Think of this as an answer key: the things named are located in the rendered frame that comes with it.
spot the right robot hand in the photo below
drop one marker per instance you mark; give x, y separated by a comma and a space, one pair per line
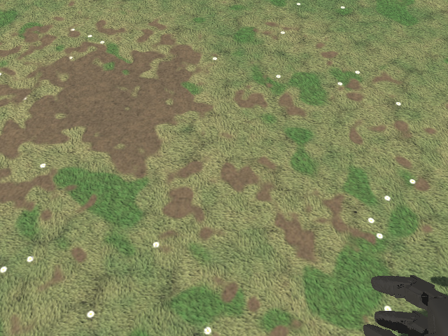
418, 292

